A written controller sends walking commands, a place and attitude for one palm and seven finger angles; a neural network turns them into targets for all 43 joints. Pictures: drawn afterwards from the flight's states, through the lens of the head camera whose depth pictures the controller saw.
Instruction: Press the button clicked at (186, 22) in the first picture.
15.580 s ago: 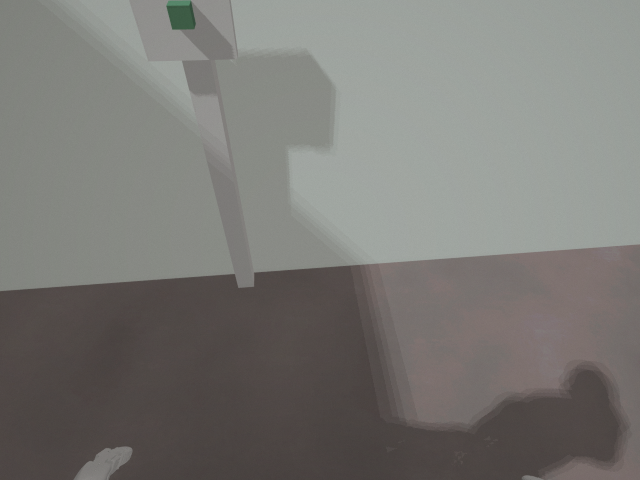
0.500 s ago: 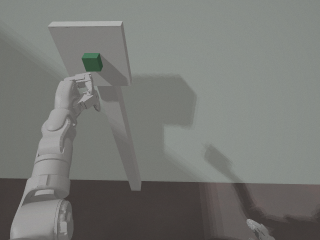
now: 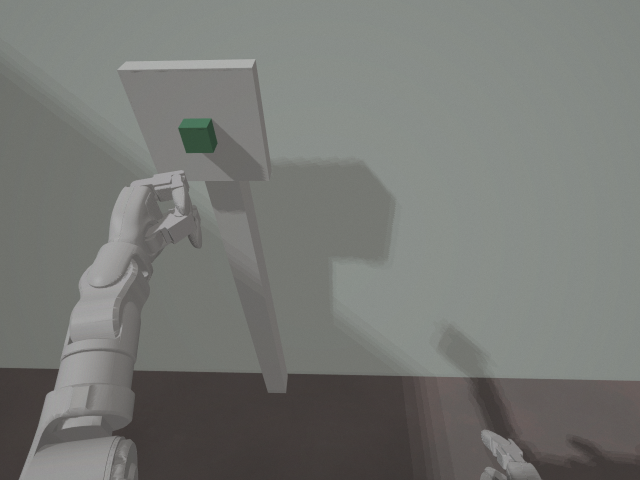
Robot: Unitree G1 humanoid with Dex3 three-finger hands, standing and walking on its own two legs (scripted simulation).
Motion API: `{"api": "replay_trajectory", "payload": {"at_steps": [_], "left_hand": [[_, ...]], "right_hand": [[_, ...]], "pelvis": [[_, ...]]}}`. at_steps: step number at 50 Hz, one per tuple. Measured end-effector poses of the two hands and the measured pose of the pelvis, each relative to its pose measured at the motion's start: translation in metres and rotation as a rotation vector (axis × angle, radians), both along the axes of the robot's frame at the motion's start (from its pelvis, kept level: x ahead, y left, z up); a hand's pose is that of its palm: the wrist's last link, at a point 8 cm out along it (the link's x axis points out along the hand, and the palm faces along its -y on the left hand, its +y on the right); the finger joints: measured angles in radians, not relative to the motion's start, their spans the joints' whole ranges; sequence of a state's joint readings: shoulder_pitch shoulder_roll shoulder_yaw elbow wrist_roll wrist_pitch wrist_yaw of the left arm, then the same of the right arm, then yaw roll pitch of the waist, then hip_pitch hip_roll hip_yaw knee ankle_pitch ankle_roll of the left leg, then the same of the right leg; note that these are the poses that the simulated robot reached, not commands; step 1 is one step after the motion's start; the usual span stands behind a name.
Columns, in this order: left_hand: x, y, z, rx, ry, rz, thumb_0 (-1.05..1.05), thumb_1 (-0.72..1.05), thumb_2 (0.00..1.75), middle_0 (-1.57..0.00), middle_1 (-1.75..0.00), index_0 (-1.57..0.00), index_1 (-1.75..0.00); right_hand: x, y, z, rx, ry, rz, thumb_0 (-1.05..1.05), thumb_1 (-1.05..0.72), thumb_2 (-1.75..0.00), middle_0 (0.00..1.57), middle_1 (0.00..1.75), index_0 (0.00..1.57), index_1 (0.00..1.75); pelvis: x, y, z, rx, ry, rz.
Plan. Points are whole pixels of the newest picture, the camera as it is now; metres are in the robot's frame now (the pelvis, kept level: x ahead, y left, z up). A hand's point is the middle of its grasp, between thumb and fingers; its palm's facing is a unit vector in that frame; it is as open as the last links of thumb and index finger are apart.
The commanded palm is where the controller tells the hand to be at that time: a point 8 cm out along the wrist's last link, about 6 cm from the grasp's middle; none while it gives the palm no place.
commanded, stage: draw the hand back to the body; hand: left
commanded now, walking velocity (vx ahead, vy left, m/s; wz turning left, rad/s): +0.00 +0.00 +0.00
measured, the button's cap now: (199, 134) +0.53 +0.20 +0.20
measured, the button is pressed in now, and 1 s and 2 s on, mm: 0 0 0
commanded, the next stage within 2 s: step back with the hand held close in 1.26 s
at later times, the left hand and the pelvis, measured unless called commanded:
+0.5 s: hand (127, 305) +0.25 +0.21 +0.16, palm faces +0.28 -0.94 -0.22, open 3.1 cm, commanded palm +0.21 +0.26 +0.17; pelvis -0.01 +0.00 +0.01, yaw +1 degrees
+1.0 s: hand (52, 370) +0.18 +0.25 +0.16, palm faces +0.42 -0.82 -0.40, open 3.1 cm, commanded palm +0.13 +0.29 +0.18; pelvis +0.01 +0.01 +0.01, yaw +1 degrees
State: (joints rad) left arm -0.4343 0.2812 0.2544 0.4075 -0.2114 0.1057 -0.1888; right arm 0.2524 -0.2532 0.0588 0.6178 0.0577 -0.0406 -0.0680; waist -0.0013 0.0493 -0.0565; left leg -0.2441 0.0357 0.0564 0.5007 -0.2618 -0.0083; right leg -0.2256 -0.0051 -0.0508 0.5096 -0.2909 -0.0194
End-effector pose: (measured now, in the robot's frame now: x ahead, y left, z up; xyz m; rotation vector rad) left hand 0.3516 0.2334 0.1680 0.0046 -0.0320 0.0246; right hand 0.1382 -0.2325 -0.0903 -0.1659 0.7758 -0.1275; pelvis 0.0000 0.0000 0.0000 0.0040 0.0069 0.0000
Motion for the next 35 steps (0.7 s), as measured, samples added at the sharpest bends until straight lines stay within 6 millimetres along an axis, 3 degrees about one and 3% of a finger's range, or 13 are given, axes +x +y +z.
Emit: {"api": "replay_trajectory", "payload": {"at_steps": [6,15,20,26,35], "left_hand": [[-0.040,0.012,-0.007,0.020,-0.011,0.024,0.02,0.90,0.90,-1.30,-1.50,-1.30,-1.50],[-0.080,0.020,0.006,0.038,-0.048,0.025,0.02,0.90,0.90,-1.30,-1.50,-1.30,-1.50],[-0.107,0.020,0.010,0.192,-0.126,0.150,0.02,0.90,0.90,-1.30,-1.50,-1.30,-1.50],[-0.138,0.027,-0.001,0.254,-0.134,0.259,0.02,0.89,0.90,-1.30,-1.50,-1.31,-1.50],[-0.165,0.038,0.016,0.346,-0.191,0.337,0.02,0.89,0.90,-1.31,-1.50,-1.31,-1.50]], "right_hand": [[0.001,0.001,0.003,-0.012,-0.017,0.010,0.02,-0.90,-0.90,0.20,0.30,0.20,0.30],[0.037,0.016,0.025,-0.025,-0.151,0.082,0.02,-0.91,-0.90,0.20,0.30,0.20,0.30],[0.051,0.027,0.036,-0.020,-0.207,0.122,0.02,-0.90,-0.90,0.20,0.30,0.20,0.30],[0.048,0.034,0.030,-0.031,-0.141,0.156,0.02,-0.90,-0.90,0.20,0.30,0.20,0.30],[0.037,0.034,0.014,-0.021,-0.059,0.144,0.02,-0.90,-0.90,0.20,0.30,0.20,0.30]], "pelvis": [[-0.002,0.003,0.001,-0.002,-0.030,0.001],[-0.011,0.004,0.002,-0.005,-0.058,0.024],[-0.013,0.004,0.005,-0.006,-0.069,0.015],[-0.012,0.004,0.008,-0.007,-0.083,0.016],[-0.003,0.007,0.009,-0.008,-0.099,0.016]]}}
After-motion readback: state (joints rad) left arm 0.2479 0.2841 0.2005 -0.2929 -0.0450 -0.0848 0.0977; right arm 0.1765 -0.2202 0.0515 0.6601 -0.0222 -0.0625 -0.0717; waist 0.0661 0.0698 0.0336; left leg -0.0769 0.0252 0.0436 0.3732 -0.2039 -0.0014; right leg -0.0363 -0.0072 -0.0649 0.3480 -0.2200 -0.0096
